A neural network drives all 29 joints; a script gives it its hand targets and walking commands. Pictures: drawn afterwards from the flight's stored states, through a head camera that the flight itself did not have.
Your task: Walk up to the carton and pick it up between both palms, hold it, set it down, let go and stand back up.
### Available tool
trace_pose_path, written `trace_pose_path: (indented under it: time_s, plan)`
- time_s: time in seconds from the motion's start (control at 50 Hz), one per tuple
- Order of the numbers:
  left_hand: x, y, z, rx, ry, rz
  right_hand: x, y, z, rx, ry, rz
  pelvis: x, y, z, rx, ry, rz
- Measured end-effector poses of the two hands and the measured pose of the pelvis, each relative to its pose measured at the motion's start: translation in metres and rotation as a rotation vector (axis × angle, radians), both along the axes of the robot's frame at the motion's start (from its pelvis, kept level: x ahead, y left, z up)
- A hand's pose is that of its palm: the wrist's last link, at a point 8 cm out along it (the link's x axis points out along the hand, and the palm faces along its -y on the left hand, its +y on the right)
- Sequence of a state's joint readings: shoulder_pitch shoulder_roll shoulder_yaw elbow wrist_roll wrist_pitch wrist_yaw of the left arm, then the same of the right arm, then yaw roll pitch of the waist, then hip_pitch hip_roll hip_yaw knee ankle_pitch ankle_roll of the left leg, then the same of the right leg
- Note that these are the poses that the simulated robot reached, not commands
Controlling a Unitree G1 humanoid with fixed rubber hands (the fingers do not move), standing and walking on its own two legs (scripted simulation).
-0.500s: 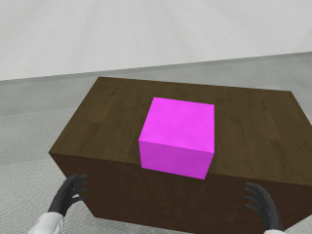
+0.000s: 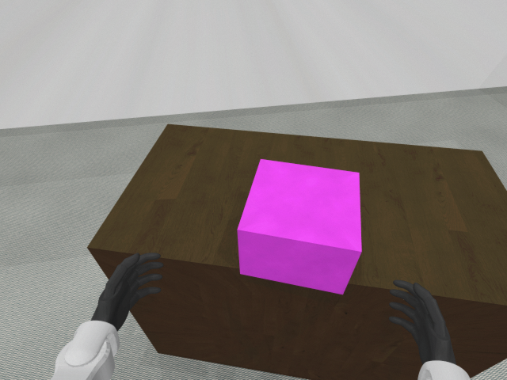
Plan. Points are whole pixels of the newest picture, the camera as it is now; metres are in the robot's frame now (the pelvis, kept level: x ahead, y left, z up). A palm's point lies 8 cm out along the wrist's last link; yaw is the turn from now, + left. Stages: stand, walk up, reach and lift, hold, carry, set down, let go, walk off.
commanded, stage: reach and lift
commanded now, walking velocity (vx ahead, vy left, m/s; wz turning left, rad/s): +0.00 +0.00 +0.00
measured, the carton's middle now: (299, 223) +0.44 -0.06 -0.01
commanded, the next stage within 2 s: none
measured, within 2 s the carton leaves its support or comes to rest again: neither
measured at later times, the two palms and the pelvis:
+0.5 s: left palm (146, 250) +0.31 +0.20 +0.08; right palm (424, 288) +0.26 -0.21 +0.07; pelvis +0.03 -0.01 +0.00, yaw +0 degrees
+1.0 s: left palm (158, 198) +0.37 +0.19 +0.13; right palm (415, 236) +0.33 -0.21 +0.10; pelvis +0.02 +0.00 +0.00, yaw +0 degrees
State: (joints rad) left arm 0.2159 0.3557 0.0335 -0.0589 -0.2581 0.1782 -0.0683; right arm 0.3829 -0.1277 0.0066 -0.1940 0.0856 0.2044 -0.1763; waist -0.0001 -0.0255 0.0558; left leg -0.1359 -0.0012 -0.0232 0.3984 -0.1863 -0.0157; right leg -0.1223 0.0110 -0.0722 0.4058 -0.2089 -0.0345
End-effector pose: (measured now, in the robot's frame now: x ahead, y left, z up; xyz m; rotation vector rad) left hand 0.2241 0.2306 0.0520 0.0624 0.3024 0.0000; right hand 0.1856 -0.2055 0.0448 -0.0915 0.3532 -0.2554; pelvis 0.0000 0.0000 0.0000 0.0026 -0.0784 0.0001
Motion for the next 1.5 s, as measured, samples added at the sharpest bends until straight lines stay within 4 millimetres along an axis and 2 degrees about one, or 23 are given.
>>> trace_pose_path:
  time_s: [0.1, 0.2, 0.34, 0.44, 0.56, 0.74, 0.86, 1.08, 1.28, 1.5]
  plan:
    - [0.026, -0.014, 0.013, -0.017, -0.041, -0.032, 0.006, -0.006, -0.001, -0.005, 0.02, -0.019, 0.005, -0.001, 0.0, 0.001, 0.007, 0.0]
    - [0.048, -0.021, 0.021, -0.015, -0.039, -0.047, 0.022, -0.012, 0.004, 0.0, -0.004, -0.033, 0.012, -0.002, 0.0, 0.003, 0.019, 0.001]
    - [0.064, -0.025, 0.016, -0.011, 0.018, -0.05, 0.049, -0.011, 0.011, 0.023, -0.04, -0.017, 0.023, -0.005, 0.001, 0.006, 0.041, 0.001]
    - [0.075, -0.028, 0.021, -0.01, 0.009, -0.057, 0.066, -0.008, 0.019, 0.032, -0.079, -0.004, 0.026, -0.006, 0.001, 0.008, 0.048, 0.001]
    - [0.088, -0.032, 0.034, -0.008, -0.019, -0.072, 0.079, -0.005, 0.028, 0.042, -0.108, 0.001, 0.026, -0.005, 0.002, 0.007, 0.048, 0.001]
    - [0.115, -0.041, 0.064, -0.006, -0.075, -0.102, 0.107, -0.005, 0.05, 0.051, -0.166, -0.002, 0.021, -0.005, 0.002, 0.007, 0.042, 0.001]
    - [0.133, -0.041, 0.068, -0.009, -0.044, -0.097, 0.124, -0.006, 0.045, 0.063, -0.123, -0.011, 0.02, -0.005, 0.002, 0.007, 0.041, 0.001]
    - [0.16, -0.044, 0.079, -0.012, -0.05, -0.094, 0.154, -0.011, 0.056, 0.082, -0.143, -0.037, 0.02, -0.005, 0.002, 0.007, 0.041, 0.001]
    - [0.195, -0.054, 0.093, -0.019, -0.065, -0.095, 0.176, -0.016, 0.061, 0.103, -0.149, -0.064, 0.021, -0.005, 0.002, 0.007, 0.041, 0.001]
    - [0.225, -0.064, 0.105, -0.028, -0.081, -0.088, 0.198, -0.018, 0.068, 0.119, -0.157, -0.076, 0.021, -0.005, 0.002, 0.007, 0.042, 0.001]
